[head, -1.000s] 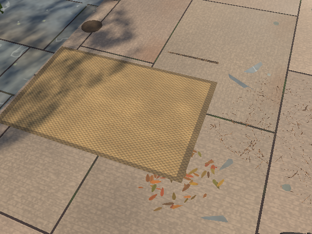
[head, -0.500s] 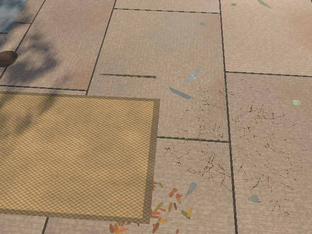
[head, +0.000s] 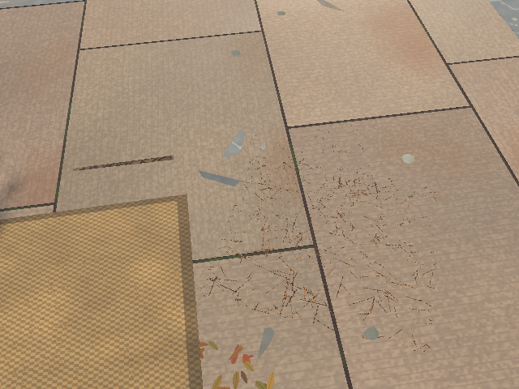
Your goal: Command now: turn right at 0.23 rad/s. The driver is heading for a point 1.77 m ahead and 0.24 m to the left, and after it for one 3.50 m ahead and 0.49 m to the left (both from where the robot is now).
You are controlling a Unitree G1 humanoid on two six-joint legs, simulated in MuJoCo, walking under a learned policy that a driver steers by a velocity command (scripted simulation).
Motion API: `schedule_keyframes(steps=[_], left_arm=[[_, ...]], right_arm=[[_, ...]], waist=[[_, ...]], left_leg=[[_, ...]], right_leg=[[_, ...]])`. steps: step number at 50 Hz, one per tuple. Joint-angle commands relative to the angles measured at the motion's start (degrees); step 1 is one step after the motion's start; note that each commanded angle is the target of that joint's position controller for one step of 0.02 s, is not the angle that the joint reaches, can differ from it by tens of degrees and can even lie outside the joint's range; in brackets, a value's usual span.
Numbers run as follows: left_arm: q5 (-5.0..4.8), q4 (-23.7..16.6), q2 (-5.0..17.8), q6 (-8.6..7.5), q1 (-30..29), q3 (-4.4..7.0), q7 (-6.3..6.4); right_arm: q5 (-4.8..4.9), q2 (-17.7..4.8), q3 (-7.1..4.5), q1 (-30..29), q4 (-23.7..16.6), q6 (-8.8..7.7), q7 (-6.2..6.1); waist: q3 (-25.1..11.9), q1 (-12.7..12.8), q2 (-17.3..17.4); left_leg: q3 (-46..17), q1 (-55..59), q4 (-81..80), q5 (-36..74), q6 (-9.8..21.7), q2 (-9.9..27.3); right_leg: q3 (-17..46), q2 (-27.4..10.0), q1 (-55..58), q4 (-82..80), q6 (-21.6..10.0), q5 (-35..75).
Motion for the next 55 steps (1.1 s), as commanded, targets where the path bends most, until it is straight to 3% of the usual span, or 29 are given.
schedule_keyframes(steps=[1,2,3,4,5,6,7,9,11,18,40,55], left_arm=[[-0.3,-2.7,7.5,-0.27,-1.1,1.31,-0.04],[-0.49,-2.2,6.3,-0.29,-0.3,0.8,-0.02],[0.18,-1.8,4.6,-0.59,1.7,0.18,0.04],[0.71,-2.0,3.3,-1.13,4.8,-0.01,-0.23],[1.09,-2.3,4.7,-1.35,2.7,0.21,-0.14],[0.85,-1.7,6.3,-1.29,1.6,0.72,-0.04],[0.9,-1.5,5.7,-1.09,0.0,0.68,0.08],[1.09,-1.4,5.0,-0.17,-0.8,0.48,0.04],[0.54,-0.4,5.2,-0.05,0.3,0.5,-0.31],[0.34,2.6,4.2,-1.26,1.0,0.5,-0.16],[-0.14,13.4,3.9,-1.38,2.1,0.14,1.01],[-0.26,19.6,3.3,-1.35,2.7,-0.53,1.29]], right_arm=[[-0.1,-4.3,-0.84,1.2,-2.8,-1.36,0.75],[-0.6,-4.1,-0.68,2.4,-2.3,-1.71,1.07],[-1.69,-6.9,-1.0,3.3,-2.5,-1.97,1.0],[-2.18,-10.9,-1.57,1.0,-2.9,-1.93,0.7],[-2.35,-7.0,-0.51,-1.1,-2.9,-2.06,0.8],[-2.12,-5.0,0.18,-3.5,-3.5,-2.36,0.93],[-1.81,-5.5,0.04,-2.8,-3.0,-2.59,0.97],[-1.33,-5.8,0.3,-1.2,-2.1,-3.23,1.0],[-1.39,-5.4,0.66,0.2,-1.5,-3.23,0.97],[-0.89,-4.5,1.26,1.7,0.0,-2.6,0.49],[-0.7,-4.1,2.17,3.1,8.5,-2.08,0.16],[-0.7,-3.4,2.87,6.5,11.6,-2.12,-0.25]], waist=[[-7.5,-1.0,-8.8],[-7.1,-1.8,-7.6],[-7.6,-0.7,-2.7],[-6.7,3.7,8.6],[-6.5,2.8,12.0],[-5.2,2.5,9.9],[-5.2,1.7,9.1],[-4.8,0.7,8.5],[-3.8,0.2,5.0],[-4.2,-1.2,-1.4],[-2.2,-1.0,-0.5],[-1.0,-1.0,-0.5]], left_leg=[[2.1,7.5,-11.6,5.5,1.6,-0.6],[1.7,12.0,-19.1,12.7,2.8,-0.2],[-4.5,16.3,-21.3,19.5,5.0,5.9],[-12.3,15.9,-21.1,27.9,10.5,13.4],[-15.9,9.9,-23.1,22.5,15.5,16.5],[-13.5,8.8,-23.2,18.4,14.5,13.8],[-10.8,9.3,-22.3,15.2,11.7,10.6],[-7.9,8.1,-21.9,10.6,8.5,8.1],[-4.4,7.4,-21.2,6.5,6.4,5.2],[-1.2,11.3,-17.2,11.5,6.0,2.8],[0.1,11.7,-19.4,11.8,5.4,1.1],[0.2,11.3,-20.5,10.4,5.8,0.7]], right_leg=[[13.0,-13.5,5.2,-4.4,-8.8,12.1],[12.4,-11.8,3.5,-3.3,-6.5,9.5],[10.0,-8.5,0.8,0.8,-3.0,3.1],[2.7,-1.4,-2.9,5.8,0.3,-8.3],[0.7,-2.4,0.4,5.6,2.4,-12.5],[0.5,-3.3,3.0,4.7,2.8,-9.3],[0.2,-3.3,4.3,2.4,2.8,-4.3],[1.5,-4.5,7.7,-0.5,2.6,2.2],[1.9,-4.6,8.3,-0.5,1.3,4.1],[2.8,-5.3,7.4,-1.8,1.3,9.5],[1.6,-4.9,9.9,-3.5,1.8,10.1],[0.5,-4.5,9.1,-4.5,2.5,7.8]])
